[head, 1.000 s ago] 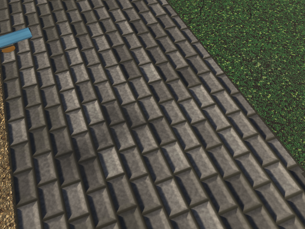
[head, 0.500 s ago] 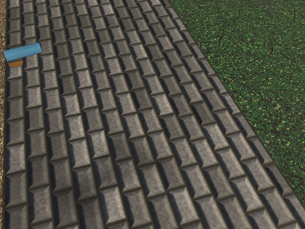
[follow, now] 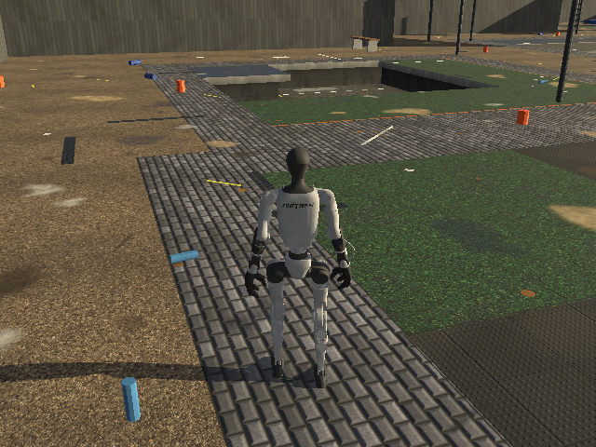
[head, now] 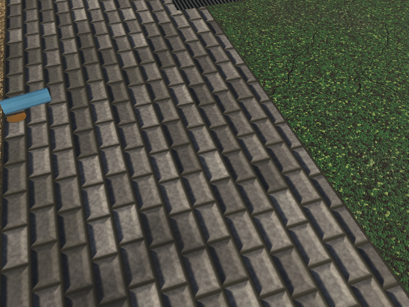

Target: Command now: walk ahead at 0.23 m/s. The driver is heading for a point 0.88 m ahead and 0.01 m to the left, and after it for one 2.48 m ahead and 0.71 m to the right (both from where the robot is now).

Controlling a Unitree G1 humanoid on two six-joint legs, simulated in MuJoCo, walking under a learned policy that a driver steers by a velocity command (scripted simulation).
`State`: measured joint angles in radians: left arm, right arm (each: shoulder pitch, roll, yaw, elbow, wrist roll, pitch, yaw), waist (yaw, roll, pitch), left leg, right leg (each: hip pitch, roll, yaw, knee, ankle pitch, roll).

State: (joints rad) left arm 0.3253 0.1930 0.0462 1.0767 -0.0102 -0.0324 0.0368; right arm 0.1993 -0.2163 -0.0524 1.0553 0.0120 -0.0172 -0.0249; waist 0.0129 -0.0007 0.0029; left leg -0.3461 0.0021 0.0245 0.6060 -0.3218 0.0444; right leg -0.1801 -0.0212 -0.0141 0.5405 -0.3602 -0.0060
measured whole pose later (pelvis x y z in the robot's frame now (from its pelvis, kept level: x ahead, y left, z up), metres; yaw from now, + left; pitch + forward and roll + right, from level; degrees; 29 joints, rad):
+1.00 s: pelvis +0.46 -0.04 +0.02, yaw +0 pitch +1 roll -1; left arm 0.36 0.22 0.05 1.03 0.00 -0.10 0.00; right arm 0.08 -0.26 -0.08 0.92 0.01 -0.08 -0.01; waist 0.06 0.03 -0.01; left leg -0.71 0.14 -0.04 0.76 0.05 0.02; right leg -0.05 0.07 -0.06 0.20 -0.18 -0.07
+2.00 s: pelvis +0.85 +0.00 +0.00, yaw -19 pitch +4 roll +2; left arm 0.16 0.29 0.09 0.74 0.00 0.01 0.03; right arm 0.04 -0.29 -0.07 0.84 0.00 0.00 -0.05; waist 0.03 0.01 0.04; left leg -0.53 0.00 -0.10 0.88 -0.37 -0.06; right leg -0.41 0.09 0.10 0.45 -0.10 -0.07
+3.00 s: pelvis +0.88 +0.03 -0.01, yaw -24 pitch +1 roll -1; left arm 0.11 0.30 0.09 0.72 0.00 0.03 0.03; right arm 0.22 -0.32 -0.08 0.74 0.02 0.04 0.02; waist -0.02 -0.04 0.04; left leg -0.32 0.02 0.07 0.66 -0.37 0.05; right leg -0.30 -0.11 -0.15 0.70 -0.43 0.03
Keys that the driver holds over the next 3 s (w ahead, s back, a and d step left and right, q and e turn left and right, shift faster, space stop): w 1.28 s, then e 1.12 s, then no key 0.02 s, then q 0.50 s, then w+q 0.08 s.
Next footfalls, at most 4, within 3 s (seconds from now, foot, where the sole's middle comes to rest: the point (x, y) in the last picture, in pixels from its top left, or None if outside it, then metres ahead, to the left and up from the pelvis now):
0.64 right None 0.46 -0.12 -0.77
1.20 left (184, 237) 0.78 0.12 -0.77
1.72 right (242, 203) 0.94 -0.10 -0.77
2.18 left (186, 193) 0.98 0.12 -0.77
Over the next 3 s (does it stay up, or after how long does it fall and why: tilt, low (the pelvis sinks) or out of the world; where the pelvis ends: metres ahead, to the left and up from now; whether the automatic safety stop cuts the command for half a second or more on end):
stays up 0.88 0.03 -0.01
